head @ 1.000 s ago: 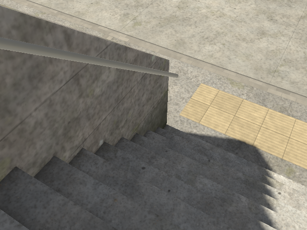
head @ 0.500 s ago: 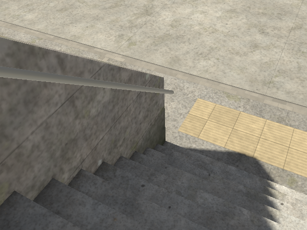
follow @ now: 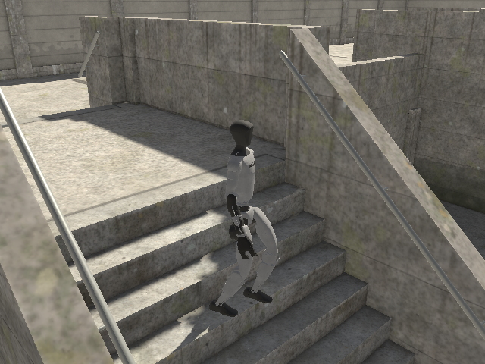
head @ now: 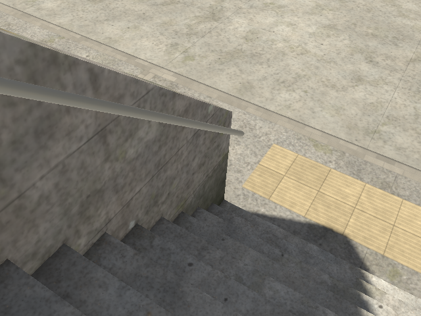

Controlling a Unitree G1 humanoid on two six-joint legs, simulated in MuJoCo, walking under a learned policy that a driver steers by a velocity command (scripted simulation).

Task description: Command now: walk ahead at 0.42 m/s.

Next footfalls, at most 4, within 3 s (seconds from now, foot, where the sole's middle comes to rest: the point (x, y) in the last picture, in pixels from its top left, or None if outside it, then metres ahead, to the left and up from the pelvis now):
0.40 right None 0.23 0.00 -0.96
0.80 left None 0.58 0.22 -1.16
1.44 right None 0.70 -0.08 -1.37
1.82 left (217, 294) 1.00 0.00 -1.57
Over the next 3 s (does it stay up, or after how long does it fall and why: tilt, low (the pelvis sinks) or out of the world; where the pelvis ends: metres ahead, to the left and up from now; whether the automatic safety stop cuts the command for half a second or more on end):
stays up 1.29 -0.39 -1.20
